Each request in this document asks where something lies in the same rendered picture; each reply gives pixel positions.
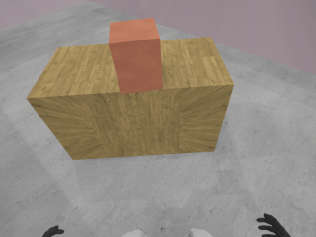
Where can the robot left hand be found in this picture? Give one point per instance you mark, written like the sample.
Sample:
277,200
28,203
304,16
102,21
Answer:
53,231

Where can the pedestal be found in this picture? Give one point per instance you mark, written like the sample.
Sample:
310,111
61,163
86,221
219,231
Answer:
79,99

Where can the robot right hand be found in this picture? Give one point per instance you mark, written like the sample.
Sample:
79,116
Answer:
275,227

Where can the carton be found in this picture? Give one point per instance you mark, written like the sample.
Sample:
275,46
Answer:
135,48

